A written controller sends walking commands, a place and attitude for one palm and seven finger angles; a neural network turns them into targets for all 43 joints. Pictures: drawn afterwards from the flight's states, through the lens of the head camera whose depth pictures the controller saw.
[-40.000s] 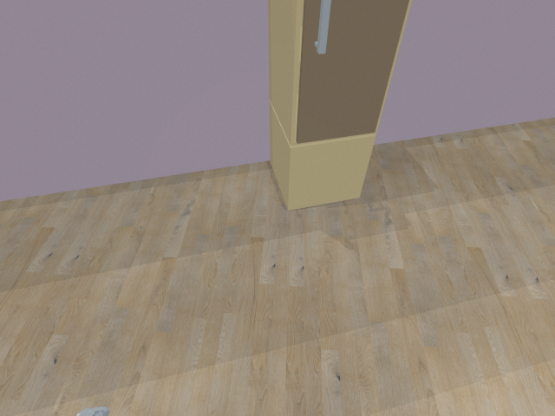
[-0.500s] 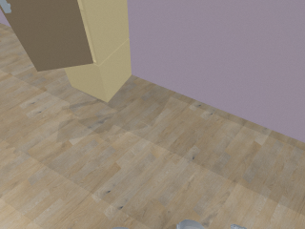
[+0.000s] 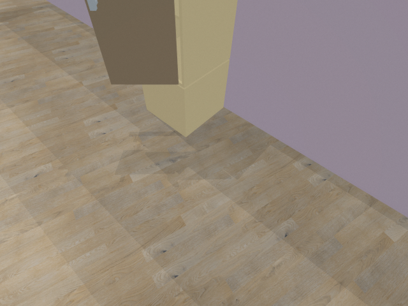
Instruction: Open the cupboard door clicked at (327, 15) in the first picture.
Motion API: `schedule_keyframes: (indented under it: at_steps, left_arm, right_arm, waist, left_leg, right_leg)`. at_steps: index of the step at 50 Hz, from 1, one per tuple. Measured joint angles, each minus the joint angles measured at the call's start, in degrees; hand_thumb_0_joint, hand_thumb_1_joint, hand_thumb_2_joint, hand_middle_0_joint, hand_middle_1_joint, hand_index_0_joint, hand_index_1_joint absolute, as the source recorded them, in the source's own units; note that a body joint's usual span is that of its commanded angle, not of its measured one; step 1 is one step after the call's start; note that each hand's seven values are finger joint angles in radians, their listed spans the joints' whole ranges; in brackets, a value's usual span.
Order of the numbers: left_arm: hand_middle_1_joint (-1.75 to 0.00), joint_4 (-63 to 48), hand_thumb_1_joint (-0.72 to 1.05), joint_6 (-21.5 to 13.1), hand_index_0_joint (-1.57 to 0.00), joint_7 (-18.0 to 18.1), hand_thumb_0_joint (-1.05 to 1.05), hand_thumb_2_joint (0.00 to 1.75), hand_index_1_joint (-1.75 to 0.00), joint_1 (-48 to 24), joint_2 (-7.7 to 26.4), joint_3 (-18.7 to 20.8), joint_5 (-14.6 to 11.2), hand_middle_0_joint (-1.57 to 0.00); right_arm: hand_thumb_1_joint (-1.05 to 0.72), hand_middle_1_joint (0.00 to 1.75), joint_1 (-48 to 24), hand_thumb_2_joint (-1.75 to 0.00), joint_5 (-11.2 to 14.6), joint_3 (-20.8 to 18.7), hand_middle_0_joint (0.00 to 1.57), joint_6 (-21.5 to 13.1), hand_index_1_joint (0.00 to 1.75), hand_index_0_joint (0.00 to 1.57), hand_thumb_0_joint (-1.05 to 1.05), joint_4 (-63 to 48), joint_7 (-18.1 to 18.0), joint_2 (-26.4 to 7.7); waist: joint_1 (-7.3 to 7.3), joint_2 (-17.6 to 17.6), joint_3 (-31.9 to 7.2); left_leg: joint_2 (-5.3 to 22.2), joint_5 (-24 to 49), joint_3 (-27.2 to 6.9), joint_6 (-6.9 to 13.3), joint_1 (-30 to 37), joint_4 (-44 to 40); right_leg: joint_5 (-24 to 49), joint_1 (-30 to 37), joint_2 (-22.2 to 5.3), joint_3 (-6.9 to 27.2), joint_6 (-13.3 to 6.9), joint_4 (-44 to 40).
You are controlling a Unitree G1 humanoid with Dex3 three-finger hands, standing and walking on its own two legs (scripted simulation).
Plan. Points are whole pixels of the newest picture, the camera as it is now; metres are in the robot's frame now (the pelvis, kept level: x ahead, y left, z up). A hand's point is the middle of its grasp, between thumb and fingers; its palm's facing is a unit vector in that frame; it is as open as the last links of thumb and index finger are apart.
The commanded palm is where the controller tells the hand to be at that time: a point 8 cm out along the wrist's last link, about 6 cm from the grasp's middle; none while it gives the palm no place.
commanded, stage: take the last steps up to it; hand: left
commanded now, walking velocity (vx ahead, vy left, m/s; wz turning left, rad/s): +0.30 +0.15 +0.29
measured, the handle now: out of the picture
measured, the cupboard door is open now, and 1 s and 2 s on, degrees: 44 44 44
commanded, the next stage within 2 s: come to a stop and stand still in 1.54 s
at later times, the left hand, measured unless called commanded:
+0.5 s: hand out of the picture +0.05 +0.18 -0.15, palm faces +0.21 -0.96 -0.18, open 7.4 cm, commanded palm none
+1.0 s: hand (86, 218) +0.31 +0.32 -0.14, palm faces +0.13 -0.97 -0.22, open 7.4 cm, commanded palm none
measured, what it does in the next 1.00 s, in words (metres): walks ahead: right foot, then left foot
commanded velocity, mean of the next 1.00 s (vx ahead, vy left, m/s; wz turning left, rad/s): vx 0.30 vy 0.11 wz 0.06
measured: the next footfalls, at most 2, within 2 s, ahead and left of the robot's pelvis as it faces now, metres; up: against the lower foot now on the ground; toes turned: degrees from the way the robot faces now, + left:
right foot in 0.28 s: +0.10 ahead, -0.12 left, +0.00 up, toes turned -3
left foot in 0.66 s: +0.22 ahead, +0.22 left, +0.00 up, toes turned +17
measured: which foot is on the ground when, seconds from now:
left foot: down 0.00-0.28, up 0.30-0.64, down 0.66-1.00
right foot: down 0.00-0.00, up 0.02-0.26, down 0.28-0.66, up 0.68-1.00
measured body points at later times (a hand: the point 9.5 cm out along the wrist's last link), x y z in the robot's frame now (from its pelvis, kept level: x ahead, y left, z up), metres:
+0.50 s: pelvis +0.08 +0.02 +0.02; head +0.10 +0.01 +0.47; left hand +0.04 +0.23 -0.13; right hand +0.15 -0.23 -0.14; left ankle +0.09 +0.17 -0.66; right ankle +0.06 -0.12 -0.73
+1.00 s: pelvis +0.23 +0.12 +0.01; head +0.26 +0.10 +0.46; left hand +0.31 +0.37 -0.12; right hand +0.25 -0.11 -0.15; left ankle +0.18 +0.21 -0.73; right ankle +0.31 +0.03 -0.71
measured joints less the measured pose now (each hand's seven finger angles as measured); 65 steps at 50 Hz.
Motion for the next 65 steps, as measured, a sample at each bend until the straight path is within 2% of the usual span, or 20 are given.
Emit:
schedule_keyframes:
  at_steps: [3,5,7,13,15,17,21,25,30,32,34,36,38,40,46,52,55,58,61,65]
  left_arm:
    - [-0.30,1.7,0.91,1.8,-0.20,-0.2,0.00,0.90,-0.30,0.0,1.4,0.6,0.0,-0.20]
    - [-0.30,2.8,0.91,2.5,-0.20,-0.7,0.00,0.90,-0.30,-0.5,1.7,1.0,0.1,-0.20]
    - [-0.30,3.0,0.91,2.2,-0.19,-1.3,0.01,0.90,-0.30,-1.1,1.6,1.1,0.2,-0.20]
    - [-0.30,1.1,0.91,-0.2,-0.19,-2.2,0.01,0.90,-0.30,-2.2,0.3,0.9,0.3,-0.20]
    - [-0.30,0.0,0.91,-1.7,-0.19,-2.0,0.00,0.90,-0.30,-1.8,0.6,1.0,0.6,-0.20]
    - [-0.30,0.2,0.91,-2.3,-0.19,-1.4,0.00,0.90,-0.30,-1.7,-0.6,0.7,0.5,-0.20]
    - [-0.30,2.3,0.91,-3.0,-0.19,-0.6,0.00,0.90,-0.30,1.6,-2.1,0.2,0.4,-0.20]
    - [-0.30,5.3,0.90,-3.7,-0.20,-0.7,0.00,0.90,-0.30,4.3,-2.9,-0.3,0.5,-0.20]
    - [-0.30,7.7,0.90,-3.7,-0.20,-1.0,0.00,0.90,-0.30,6.7,-3.3,-0.3,0.9,-0.20]
    - [-0.30,8.5,0.90,-3.2,-0.20,-1.1,0.00,0.90,-0.30,8.0,-3.1,-0.1,0.8,-0.20]
    - [-0.30,9.1,0.90,-2.0,-0.20,-1.3,0.00,0.90,-0.30,8.8,-2.8,0.1,0.6,-0.20]
    - [-0.30,9.5,0.90,-0.6,-0.20,-1.1,0.00,0.90,-0.30,7.4,-1.6,0.4,0.5,-0.20]
    - [-0.30,9.3,0.91,-0.1,-0.20,-1.1,0.01,0.90,-0.30,5.5,-0.7,0.7,0.5,-0.20]
    - [-0.30,8.3,0.91,-0.1,-0.19,-1.2,0.01,0.90,-0.30,3.3,-0.3,1.0,0.5,-0.20]
    - [-0.29,3.3,0.91,-0.6,-0.19,-1.6,0.01,0.90,-0.30,-3.5,-0.6,1.2,0.5,-0.20]
    - [-0.29,-0.2,0.91,-2.0,-0.19,-2.0,0.00,0.90,-0.30,-7.2,-0.7,0.9,0.6,-0.20]
    - [-0.29,-0.3,0.91,-3.8,-0.19,-1.5,0.00,0.90,-0.30,-7.4,-1.4,0.5,0.4,-0.20]
    - [-0.30,0.6,0.91,-4.3,-0.19,-0.8,0.00,0.90,-0.30,-5.1,-2.4,-0.1,0.0,-0.20]
    - [-0.30,2.3,0.95,-4.8,-0.20,0.2,-0.01,0.90,-0.30,-2.4,-2.0,0.8,-0.4,-0.20]
    - [-0.30,5.2,0.95,-4.7,-0.20,-0.6,-0.01,0.90,-0.30,0.6,-1.0,0.4,0.0,-0.20]
  right_arm:
    - [-0.91,0.30,-0.4,-0.90,-0.7,0.4,0.19,-1.1,0.30,0.20,0.01,-0.2,-0.5,1.3]
    - [-0.91,0.30,0.6,-0.90,-0.9,0.7,0.20,-1.9,0.30,0.20,0.01,-0.4,-1.0,1.8]
    - [-0.91,0.30,2.0,-0.90,-0.9,0.9,0.20,-2.5,0.30,0.20,0.01,0.0,-1.2,2.1]
    - [-0.91,0.30,6.1,-0.90,-0.8,0.8,0.20,-2.0,0.30,0.20,0.01,2.6,-0.9,1.7]
    - [-0.91,0.30,7.6,-0.90,-0.4,0.5,0.20,-1.4,0.30,0.20,0.01,3.2,-0.6,1.7]
    - [-0.91,0.30,7.6,-0.90,-0.7,0.1,0.20,-0.1,0.30,0.20,0.01,4.1,0.0,0.8]
    - [-0.91,0.30,6.1,-0.90,-1.0,-0.7,0.20,0.9,0.30,0.20,0.01,4.5,1.0,-0.1]
    - [-0.91,0.30,4.8,-0.90,-0.7,-1.0,0.19,0.0,0.30,0.20,0.01,3.4,1.6,0.0]
    - [-0.91,0.30,2.3,-0.90,-0.5,-0.6,0.19,-1.1,0.30,0.20,0.01,2.3,2.1,0.0]
    - [-0.91,0.30,1.5,-0.90,-0.5,-0.2,0.19,-2.1,0.30,0.20,0.01,1.5,2.0,0.0]
    - [-0.91,0.30,0.7,-0.90,-0.9,-0.2,0.19,-3.9,0.30,0.20,0.01,0.4,1.3,0.2]
    - [-0.91,0.30,0.0,-0.90,-1.0,0.1,0.19,-4.8,0.30,0.20,0.01,0.1,0.3,1.8]
    - [-0.91,0.30,0.6,-0.90,-1.1,0.5,0.19,-5.3,0.30,0.20,0.00,0.2,-0.4,3.2]
    - [-0.93,0.30,1.9,-0.90,-0.7,0.0,0.20,-5.9,0.30,0.20,0.00,0.6,-1.6,3.9]
    - [-0.95,0.30,6.7,-0.90,-1.2,0.0,0.20,-5.6,0.30,0.20,-0.01,3.7,-1.5,2.0]
    - [-0.92,0.30,11.9,-0.90,-1.2,0.4,0.20,-4.0,0.30,0.20,0.00,7.4,-0.7,1.9]
    - [-0.92,0.30,11.7,-0.90,-0.8,0.5,0.20,-2.8,0.30,0.20,0.00,8.7,-0.3,1.7]
    - [-0.92,0.30,9.7,-0.90,-0.8,0.3,0.20,-2.3,0.30,0.20,0.01,8.7,-0.2,1.7]
    - [-0.91,0.30,8.1,-0.90,-0.7,0.2,0.19,-2.5,0.30,0.20,0.01,7.5,0.0,2.3]
    - [-0.92,0.30,5.9,-0.90,-0.6,0.0,0.19,-2.7,0.30,0.20,0.01,5.9,0.4,2.6]
  waist:
    - [0.75,-1.5,0.2]
    - [0.63,-1.0,-0.3]
    - [0.48,-0.1,-0.7]
    - [0.11,2.9,-2.1]
    - [0.48,1.8,-2.7]
    - [0.56,3.1,-2.0]
    - [0.03,3.0,-2.6]
    - [-0.11,1.2,-2.8]
    - [2.02,-0.2,-1.6]
    - [2.60,-0.3,-1.4]
    - [2.17,0.1,-1.2]
    - [2.04,-1.0,-0.3]
    - [1.80,-1.2,-0.4]
    - [1.36,-1.1,-0.8]
    - [0.09,0.9,-2.0]
    - [-1.18,1.6,-2.6]
    - [-1.27,3.2,-1.5]
    - [-1.75,3.5,-1.0]
    - [-1.94,2.9,-1.6]
    - [-1.04,1.9,-2.1]
  left_leg:
    - [-0.8,-1.7,0.5,2.1,-0.6,2.2]
    - [-0.9,-1.9,0.0,2.4,0.1,0.7]
    - [-1.0,-0.6,-0.7,2.2,1.4,-1.9]
    - [-1.3,-0.8,-3.0,1.9,3.6,-3.4]
    - [-2.4,-7.1,-2.6,1.9,0.8,4.0]
    - [-2.0,-10.8,-3.3,1.4,-3.8,16.9]
    - [0.8,-2.0,-2.3,-0.4,-12.1,30.1]
    - [3.5,2.6,-0.7,-1.8,-14.8,24.2]
    - [3.7,2.2,1.9,-1.3,-11.5,7.4]
    - [3.1,2.3,3.2,-0.6,-7.8,0.6]
    - [2.9,5.5,3.3,1.2,-7.2,0.4]
    - [2.5,3.0,4.6,2.1,-7.0,3.7]
    - [2.1,1.5,5.8,2.5,-4.8,2.3]
    - [1.4,2.2,6.9,2.4,-1.7,-1.5]
    - [-0.7,3.0,8.5,3.2,6.4,-10.4]
    - [-1.1,-3.7,8.9,1.8,9.7,-6.3]
    - [0.6,-10.9,4.7,1.4,3.0,13.0]
    - [1.6,-6.3,1.2,0.4,-5.1,26.2]
    - [3.7,-1.7,0.2,-1.0,-10.1,24.4]
    - [5.0,1.6,0.9,-1.8,-12.3,14.2]
  right_leg:
    - [-9.3,-5.2,0.6,3.7,0.3,13.6]
    - [-8.8,-8.8,1.8,5.3,-0.1,21.4]
    - [-6.9,-10.5,2.4,5.7,-0.4,23.2]
    - [-2.3,-5.5,3.5,4.3,-0.6,5.0]
    - [1.4,-2.9,2.5,4.7,-1.4,-1.9]
    - [3.2,-2.2,2.2,3.3,-2.0,-0.1]
    - [3.4,2.2,1.6,1.9,-1.0,-5.7]
    - [5.2,6.7,0.0,0.8,0.3,-12.5]
    - [3.2,10.1,-2.7,-0.3,3.2,-13.4]
    - [0.3,10.1,-3.8,-0.1,4.3,-10.1]
    - [-5.5,6.0,-4.3,1.6,2.3,1.3]
    - [-8.9,-1.2,-2.9,5.7,-0.5,18.2]
    - [-6.0,-7.9,-1.2,6.5,-1.9,29.5]
    - [-2.6,-12.7,-0.3,5.8,-2.4,32.6]
    - [3.2,-15.7,1.0,3.4,-2.4,16.9]
    - [5.8,-7.1,2.4,3.7,-2.8,-0.8]
    - [4.3,-5.3,3.9,2.9,-4.8,0.4]
    - [5.0,-1.3,4.9,2.7,-4.2,-4.0]
    - [6.3,2.7,5.4,2.4,-3.9,-10.0]
    - [6.0,7.0,4.8,2.3,-2.6,-14.4]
